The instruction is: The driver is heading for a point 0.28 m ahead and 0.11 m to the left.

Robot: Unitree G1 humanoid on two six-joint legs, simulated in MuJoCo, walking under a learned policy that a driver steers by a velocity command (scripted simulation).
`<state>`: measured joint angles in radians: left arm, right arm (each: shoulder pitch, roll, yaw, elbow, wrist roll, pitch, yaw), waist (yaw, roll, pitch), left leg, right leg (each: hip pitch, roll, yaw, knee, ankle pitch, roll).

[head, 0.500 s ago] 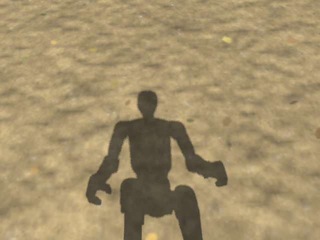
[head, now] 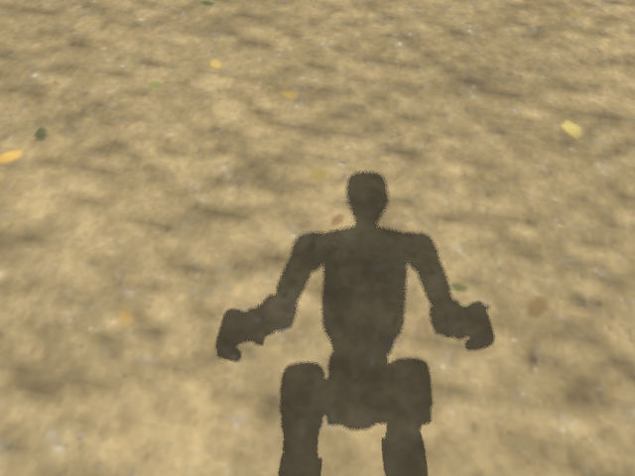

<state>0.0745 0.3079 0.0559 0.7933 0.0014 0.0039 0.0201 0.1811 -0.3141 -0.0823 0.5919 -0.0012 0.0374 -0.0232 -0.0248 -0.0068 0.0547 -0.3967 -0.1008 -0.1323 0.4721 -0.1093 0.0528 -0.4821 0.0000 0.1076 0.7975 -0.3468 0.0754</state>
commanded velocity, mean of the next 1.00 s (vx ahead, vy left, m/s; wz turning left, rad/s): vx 0.18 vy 0.00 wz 0.38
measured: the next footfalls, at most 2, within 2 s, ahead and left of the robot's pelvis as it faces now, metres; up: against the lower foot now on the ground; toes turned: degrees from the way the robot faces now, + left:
right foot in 0.10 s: +0.08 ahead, -0.15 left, +0.00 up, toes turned +9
left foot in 0.58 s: +0.18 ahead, +0.19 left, +0.00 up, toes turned +21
